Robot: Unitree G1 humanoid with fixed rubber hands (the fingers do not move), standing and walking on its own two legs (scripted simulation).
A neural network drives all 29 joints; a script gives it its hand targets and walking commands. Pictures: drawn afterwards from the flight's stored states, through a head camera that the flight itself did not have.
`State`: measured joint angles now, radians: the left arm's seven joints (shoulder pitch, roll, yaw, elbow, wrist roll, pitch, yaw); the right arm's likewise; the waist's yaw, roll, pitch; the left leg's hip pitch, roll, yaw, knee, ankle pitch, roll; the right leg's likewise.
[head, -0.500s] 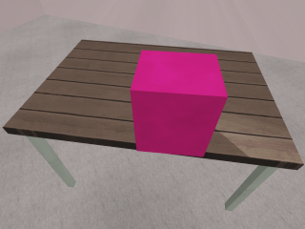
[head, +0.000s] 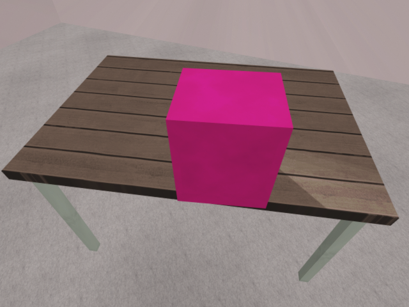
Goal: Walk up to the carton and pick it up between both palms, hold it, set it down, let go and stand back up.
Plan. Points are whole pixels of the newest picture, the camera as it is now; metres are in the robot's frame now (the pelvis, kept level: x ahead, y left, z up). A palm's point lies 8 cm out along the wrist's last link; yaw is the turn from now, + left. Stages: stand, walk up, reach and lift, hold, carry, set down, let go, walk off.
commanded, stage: walk up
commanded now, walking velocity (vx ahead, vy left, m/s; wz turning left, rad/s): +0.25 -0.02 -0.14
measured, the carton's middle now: (225, 140) +0.51 -0.02 +0.03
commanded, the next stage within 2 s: none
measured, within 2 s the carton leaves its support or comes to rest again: neither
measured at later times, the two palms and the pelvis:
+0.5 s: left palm out of the picture -0.01 +0.21 -0.16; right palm (308, 304) +0.19 -0.21 -0.15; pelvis +0.11 +0.02 -0.02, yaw +0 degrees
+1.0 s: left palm out of the picture +0.14 +0.21 -0.15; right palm out of the picture +0.12 -0.20 -0.15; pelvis +0.15 +0.00 +0.00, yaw -1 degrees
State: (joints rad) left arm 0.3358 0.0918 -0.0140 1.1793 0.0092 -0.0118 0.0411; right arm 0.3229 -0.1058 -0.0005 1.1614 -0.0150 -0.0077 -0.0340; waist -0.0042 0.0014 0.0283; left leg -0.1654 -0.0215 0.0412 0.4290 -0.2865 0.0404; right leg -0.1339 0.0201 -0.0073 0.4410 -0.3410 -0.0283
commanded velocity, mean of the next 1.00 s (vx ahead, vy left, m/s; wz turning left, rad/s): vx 0.08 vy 0.03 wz -0.01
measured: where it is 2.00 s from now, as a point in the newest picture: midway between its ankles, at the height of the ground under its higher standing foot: outside the picture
